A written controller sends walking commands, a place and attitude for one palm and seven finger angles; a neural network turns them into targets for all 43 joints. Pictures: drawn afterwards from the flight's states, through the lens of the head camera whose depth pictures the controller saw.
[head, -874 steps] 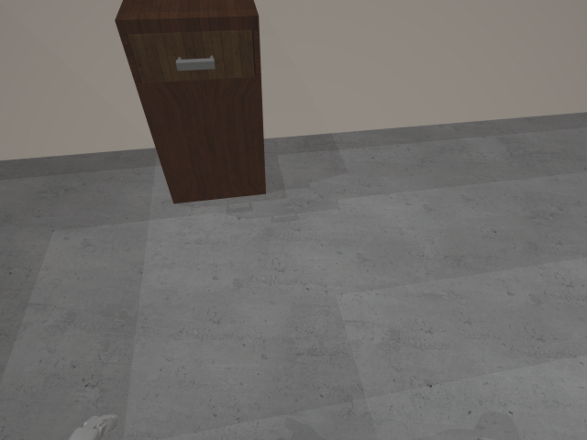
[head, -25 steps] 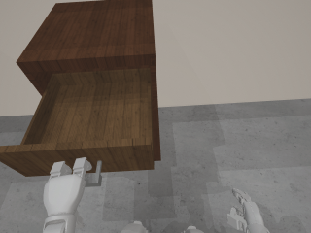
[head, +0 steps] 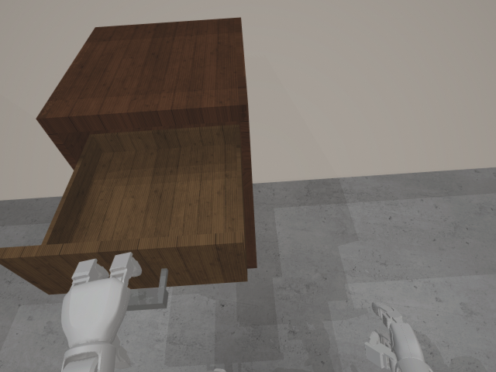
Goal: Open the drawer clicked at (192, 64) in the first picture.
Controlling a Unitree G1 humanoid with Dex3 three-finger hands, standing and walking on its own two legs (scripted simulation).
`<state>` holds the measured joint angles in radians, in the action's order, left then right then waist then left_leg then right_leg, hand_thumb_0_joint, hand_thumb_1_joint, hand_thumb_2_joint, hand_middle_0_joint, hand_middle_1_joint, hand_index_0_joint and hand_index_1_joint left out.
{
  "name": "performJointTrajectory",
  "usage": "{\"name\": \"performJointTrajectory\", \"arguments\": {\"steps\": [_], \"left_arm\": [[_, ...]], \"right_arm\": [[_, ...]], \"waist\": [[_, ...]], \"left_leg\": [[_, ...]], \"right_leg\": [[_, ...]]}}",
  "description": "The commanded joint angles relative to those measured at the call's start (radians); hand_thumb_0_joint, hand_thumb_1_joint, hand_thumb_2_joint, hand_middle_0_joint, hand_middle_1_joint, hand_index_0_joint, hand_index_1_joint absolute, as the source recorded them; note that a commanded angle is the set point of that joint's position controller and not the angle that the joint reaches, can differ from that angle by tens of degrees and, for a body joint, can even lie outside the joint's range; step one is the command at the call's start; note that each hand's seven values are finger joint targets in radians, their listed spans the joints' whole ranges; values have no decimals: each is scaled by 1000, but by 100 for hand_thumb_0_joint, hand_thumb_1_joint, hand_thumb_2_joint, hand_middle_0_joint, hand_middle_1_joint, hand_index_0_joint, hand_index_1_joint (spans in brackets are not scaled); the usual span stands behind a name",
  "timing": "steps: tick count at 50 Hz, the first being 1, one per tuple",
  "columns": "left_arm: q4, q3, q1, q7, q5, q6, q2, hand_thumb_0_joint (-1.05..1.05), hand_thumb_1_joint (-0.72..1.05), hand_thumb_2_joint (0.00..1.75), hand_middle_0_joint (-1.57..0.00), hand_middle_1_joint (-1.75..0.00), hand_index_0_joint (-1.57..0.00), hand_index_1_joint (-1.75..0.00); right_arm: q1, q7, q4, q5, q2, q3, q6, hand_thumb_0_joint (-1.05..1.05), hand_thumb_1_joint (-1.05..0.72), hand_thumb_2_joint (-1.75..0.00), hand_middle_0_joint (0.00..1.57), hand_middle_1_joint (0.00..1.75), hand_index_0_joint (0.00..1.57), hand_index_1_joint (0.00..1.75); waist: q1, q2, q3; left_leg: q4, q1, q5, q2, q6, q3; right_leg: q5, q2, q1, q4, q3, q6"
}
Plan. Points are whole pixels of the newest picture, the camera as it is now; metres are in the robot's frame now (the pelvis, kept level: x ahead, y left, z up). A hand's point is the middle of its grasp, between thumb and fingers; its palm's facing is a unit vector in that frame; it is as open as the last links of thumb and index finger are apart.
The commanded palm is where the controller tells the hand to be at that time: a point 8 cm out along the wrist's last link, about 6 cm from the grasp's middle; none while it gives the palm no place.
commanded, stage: lift the hand off the handle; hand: left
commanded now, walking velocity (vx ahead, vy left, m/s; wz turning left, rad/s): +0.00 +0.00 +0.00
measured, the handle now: (131, 287) +0.25 +0.24 -0.03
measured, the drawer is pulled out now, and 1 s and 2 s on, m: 0.30 0.30 0.30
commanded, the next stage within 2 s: draw the hand back to the body in 1.74 s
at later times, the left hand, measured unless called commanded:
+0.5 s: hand (107, 304) +0.21 +0.24 +0.02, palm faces +0.02 -0.09 -1.00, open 13.4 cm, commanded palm +0.19 +0.23 +0.08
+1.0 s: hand (93, 284) +0.22 +0.24 +0.07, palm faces +0.08 -0.08 -0.99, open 13.7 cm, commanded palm +0.19 +0.23 +0.12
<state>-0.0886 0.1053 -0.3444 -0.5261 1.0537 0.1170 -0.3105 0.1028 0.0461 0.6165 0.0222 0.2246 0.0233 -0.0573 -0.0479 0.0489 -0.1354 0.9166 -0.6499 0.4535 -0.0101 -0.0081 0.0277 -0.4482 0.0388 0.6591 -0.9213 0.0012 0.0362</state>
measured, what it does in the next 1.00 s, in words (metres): stands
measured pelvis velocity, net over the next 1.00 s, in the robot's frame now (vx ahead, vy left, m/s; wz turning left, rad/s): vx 0.02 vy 0.00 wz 0.00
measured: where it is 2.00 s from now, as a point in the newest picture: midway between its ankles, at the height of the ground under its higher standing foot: outside the picture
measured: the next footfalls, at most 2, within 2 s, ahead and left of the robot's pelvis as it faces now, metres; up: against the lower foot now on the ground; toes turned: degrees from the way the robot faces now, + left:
none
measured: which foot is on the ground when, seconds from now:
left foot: down 0.00-1.00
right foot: down 0.00-1.00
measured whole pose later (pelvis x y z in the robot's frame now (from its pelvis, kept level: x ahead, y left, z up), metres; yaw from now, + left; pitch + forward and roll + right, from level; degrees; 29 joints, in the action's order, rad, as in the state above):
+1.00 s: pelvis +0.02 +0.00 +0.03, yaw +0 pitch +5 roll +1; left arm 0.14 0.07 -0.38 -0.33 0.99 0.14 -0.37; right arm 0.09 0.03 0.61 0.01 0.23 0.00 -0.08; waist -0.09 0.07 -0.09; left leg 0.70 -0.41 0.38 -0.01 -0.01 0.03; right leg -0.39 0.03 0.42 -0.72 0.01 0.04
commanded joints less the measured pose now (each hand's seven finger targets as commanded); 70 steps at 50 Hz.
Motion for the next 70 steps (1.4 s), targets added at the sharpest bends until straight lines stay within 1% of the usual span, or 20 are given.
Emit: {"name": "performJointTrajectory", "arguments": {"steps": [1,3,6,10,15,17,22,27,31,35,39,42,46,50,54,56,60,62,66,70], "left_arm": [[234,-115,109,-21,-2,11,-155,0,-50,30,-30,-120,-30,-120],[230,-115,128,-5,1,7,-162,0,-50,30,-30,-120,-30,-120],[265,-107,143,11,-1,-4,-163,0,-50,30,-30,-120,-30,-120],[295,-116,139,17,1,-32,-173,0,-50,30,-30,-120,-30,-120],[337,-112,89,25,1,-43,-163,0,-50,30,-30,-120,-30,-120],[350,-104,98,28,-1,-36,-159,0,-50,30,-30,-120,-30,-120],[387,-91,92,45,-7,-26,-151,0,-50,30,-30,-120,-30,-120],[402,-105,85,63,-9,-23,-171,0,-50,30,-30,-120,-30,-120],[442,-91,54,78,-13,-18,-159,0,-50,30,-30,-120,-30,-120],[429,-128,40,90,-20,-15,-190,0,-50,30,-30,-120,-30,-120],[456,-97,81,110,-25,-9,-171,0,-50,30,-30,-120,-30,-120],[460,-151,19,120,-40,-6,-216,0,-50,30,-30,-120,-30,-120],[421,-149,52,149,-48,9,-217,0,-50,30,-30,-120,-30,-120],[443,-110,50,193,-63,25,-190,0,-50,30,-30,-120,-30,-120],[474,-138,34,228,-78,20,-230,0,-50,30,-30,-120,-30,-120],[490,-164,28,233,-74,8,-251,0,-50,30,-30,-120,-30,-120],[533,-157,-8,225,-69,-18,-229,0,-50,30,-30,-120,-30,-120],[552,-147,-11,224,-71,-17,-213,0,-50,30,-30,-120,-30,-120],[565,-167,4,222,-74,-2,-233,0,-50,30,-30,-120,-30,-120],[591,-152,-6,237,-79,7,-229,0,-50,30,-30,-120,-30,-120]], "right_arm": [[-128,11,-170,4,104,24,46,0,-90,-90,20,30,20,30],[-125,13,-162,3,101,25,46,0,-90,-90,20,30,20,30],[-126,11,-170,4,102,22,46,0,-90,-90,20,30,20,30],[-124,10,-170,10,96,21,52,0,-90,-90,20,30,20,30],[-126,-1,-176,12,94,24,52,0,-90,-90,20,30,20,30],[-130,-6,-177,11,94,21,47,0,-90,-90,20,30,20,30],[-130,-9,-184,10,93,23,47,0,-90,-90,20,30,20,30],[-136,-10,-180,9,91,18,46,0,-90,-90,20,30,20,30],[-140,-17,-189,7,90,18,43,0,-90,-90,20,30,20,30],[-143,-12,-181,4,87,16,41,0,-90,-90,20,30,20,30],[-151,-13,-186,2,88,13,40,0,-90,-90,20,30,20,30],[-151,-9,-187,-2,86,10,40,0,-90,-90,20,30,20,30],[-172,-4,-181,-9,90,6,32,0,-90,-90,20,30,20,30],[-172,-5,-185,-16,90,7,31,0,-90,-90,20,30,20,30],[-170,-5,-189,-13,93,2,32,0,-90,-90,20,30,20,30],[-180,-7,-191,-12,94,0,29,0,-90,-90,20,30,20,30],[-166,-21,-195,-9,88,4,33,0,-90,-90,20,30,20,30],[-163,-29,-201,-10,90,3,33,0,-90,-90,20,30,20,30],[-175,-31,-202,-16,92,5,30,0,-90,-90,20,30,20,30],[-169,-33,-202,-16,91,5,27,0,-90,-90,20,30,20,30]], "waist": [[-3,-37,-183],[-1,-50,-172],[-3,-12,-172],[-9,-35,-171],[-18,-17,-176],[-13,-2,-170],[-19,-24,-180],[-20,-46,-148],[-28,2,-161],[-33,-49,-136],[-28,-28,-121],[-46,-41,-145],[-38,-50,-76],[-46,-29,-99],[-52,-55,-96],[-58,-31,-88],[-60,-30,-77],[-57,-33,-77],[-55,-10,-75],[-57,-36,-88]], "left_leg": [[-142,152,-208,-34,38,-28],[-147,165,-219,-33,39,-30],[-161,195,-234,-32,37,-26],[-166,205,-245,-34,39,-26],[-171,230,-295,-32,36,-26],[-176,243,-298,-31,35,-25],[-193,264,-313,-28,35,-25],[-207,268,-318,-29,37,-24],[-222,294,-346,-27,33,-22],[-233,283,-329,-29,35,-26],[-252,302,-316,-27,37,-27],[-261,309,-333,-30,36,-32],[-289,299,-298,-29,36,-34],[-308,333,-327,-29,39,-38],[-325,340,-342,-29,42,-41],[-335,349,-354,-27,38,-40],[-337,364,-379,-25,37,-40],[-338,370,-379,-23,37,-40],[-352,383,-376,-20,32,-35],[-359,399,-401,-19,36,-39]], "right_leg": [[236,-8,-129,186,-2,2],[257,-9,-136,195,5,-1],[249,-8,-139,203,-2,5],[264,-10,-151,208,0,2],[325,-9,-171,206,-1,6],[319,-10,-167,213,0,6],[327,-11,-194,222,-5,4],[348,-13,-207,239,-1,2],[353,-11,-229,244,-6,10],[372,-13,-250,261,4,1],[344,-17,-250,281,2,-1],[387,-21,-302,292,15,-3],[351,-22,-297,329,23,-6],[368,-24,-333,340,14,-8],[397,-29,-369,357,16,-13],[405,-27,-377,367,26,-6],[412,-24,-366,363,6,-4],[403,-25,-362,367,3,-4],[386,-21,-367,381,10,2],[420,-26,-390,385,0,-6]]}}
